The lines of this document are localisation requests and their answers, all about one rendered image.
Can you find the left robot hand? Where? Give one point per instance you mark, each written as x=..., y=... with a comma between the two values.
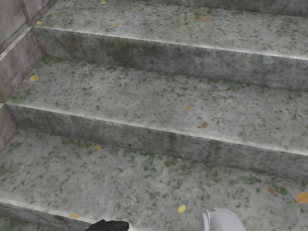
x=112, y=225

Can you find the right robot thigh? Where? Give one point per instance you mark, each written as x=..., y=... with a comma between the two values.
x=219, y=219

